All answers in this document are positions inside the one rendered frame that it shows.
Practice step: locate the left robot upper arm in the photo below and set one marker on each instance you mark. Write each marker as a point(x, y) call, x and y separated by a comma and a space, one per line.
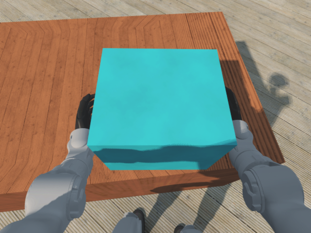
point(53, 202)

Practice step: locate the robot left forearm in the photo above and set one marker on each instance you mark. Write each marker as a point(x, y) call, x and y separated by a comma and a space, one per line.
point(79, 159)

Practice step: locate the robot right forearm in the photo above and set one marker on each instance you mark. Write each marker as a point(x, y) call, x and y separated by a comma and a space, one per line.
point(245, 155)

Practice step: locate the left robot shin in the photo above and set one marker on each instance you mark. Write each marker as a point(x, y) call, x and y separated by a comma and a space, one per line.
point(130, 214)

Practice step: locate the right robot upper arm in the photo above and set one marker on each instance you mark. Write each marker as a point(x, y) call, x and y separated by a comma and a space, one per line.
point(275, 193)

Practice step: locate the right robot shin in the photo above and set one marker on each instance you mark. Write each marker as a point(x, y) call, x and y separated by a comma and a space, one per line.
point(187, 227)

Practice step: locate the carton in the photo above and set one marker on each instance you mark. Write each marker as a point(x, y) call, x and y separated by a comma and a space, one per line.
point(160, 109)

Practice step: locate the robot left hand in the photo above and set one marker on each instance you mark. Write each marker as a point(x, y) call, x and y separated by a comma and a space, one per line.
point(83, 117)

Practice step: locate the robot shin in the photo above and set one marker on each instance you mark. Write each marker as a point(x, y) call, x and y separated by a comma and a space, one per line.
point(130, 214)
point(187, 227)

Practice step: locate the robot right hand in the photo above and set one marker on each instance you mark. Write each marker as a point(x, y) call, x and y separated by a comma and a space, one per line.
point(233, 105)

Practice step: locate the pedestal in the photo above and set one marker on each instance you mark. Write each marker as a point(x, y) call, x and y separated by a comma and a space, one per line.
point(48, 66)

